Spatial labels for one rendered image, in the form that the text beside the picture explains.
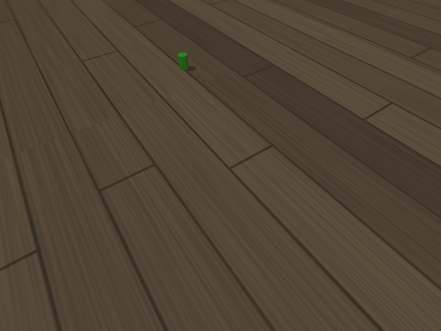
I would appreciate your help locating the can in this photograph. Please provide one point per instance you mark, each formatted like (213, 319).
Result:
(183, 62)

